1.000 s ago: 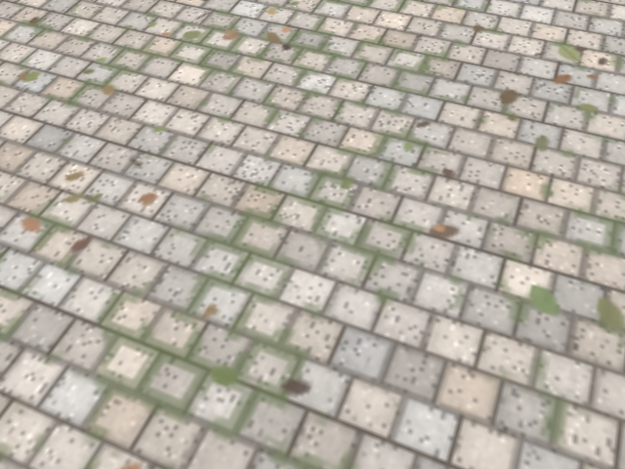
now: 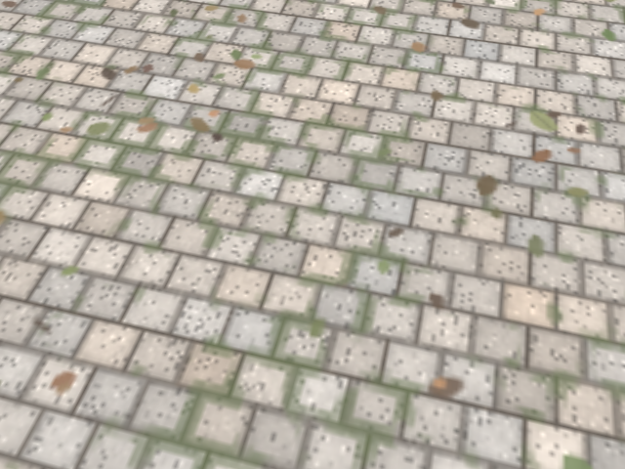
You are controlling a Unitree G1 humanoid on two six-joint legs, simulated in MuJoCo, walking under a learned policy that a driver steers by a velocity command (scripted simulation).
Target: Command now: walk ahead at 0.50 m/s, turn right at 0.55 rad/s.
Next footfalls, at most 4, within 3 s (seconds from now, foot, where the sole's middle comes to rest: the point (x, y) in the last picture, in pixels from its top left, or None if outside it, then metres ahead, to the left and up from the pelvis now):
0.44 left None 0.43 0.10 -0.76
0.96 right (431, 408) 0.58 -0.22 -0.76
1.52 left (437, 270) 0.94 -0.29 -0.76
2.04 right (552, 239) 1.03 -0.60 -0.76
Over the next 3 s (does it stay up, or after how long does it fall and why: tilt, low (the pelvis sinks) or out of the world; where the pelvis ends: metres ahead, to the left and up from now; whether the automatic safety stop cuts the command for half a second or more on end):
stays up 1.40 -0.54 0.02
